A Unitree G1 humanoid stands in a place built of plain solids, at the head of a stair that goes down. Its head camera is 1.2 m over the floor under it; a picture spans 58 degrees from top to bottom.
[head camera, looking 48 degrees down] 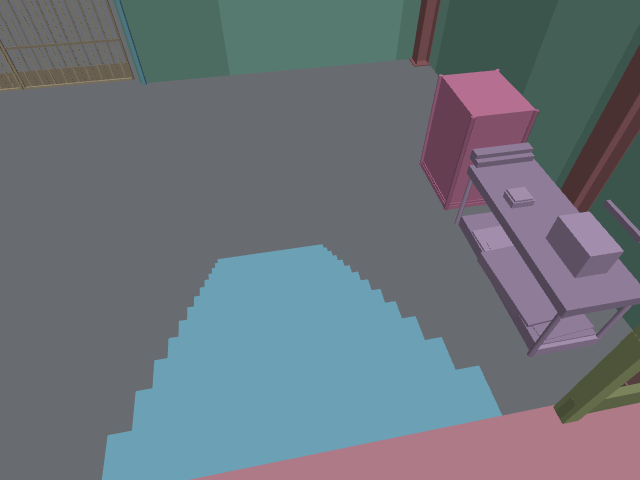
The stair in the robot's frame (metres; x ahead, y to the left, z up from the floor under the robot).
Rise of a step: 0.20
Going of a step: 0.23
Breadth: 1.23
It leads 11 degrees to the left of straight ahead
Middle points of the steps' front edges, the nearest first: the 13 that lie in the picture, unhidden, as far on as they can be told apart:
0.34 0.01 0.00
0.56 0.05 -0.20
0.79 0.10 -0.40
1.02 0.14 -0.61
1.24 0.18 -0.81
1.47 0.23 -1.01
1.69 0.27 -1.22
1.92 0.31 -1.42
2.15 0.36 -1.62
2.37 0.40 -1.82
2.60 0.44 -2.03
2.82 0.49 -2.23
3.05 0.53 -2.43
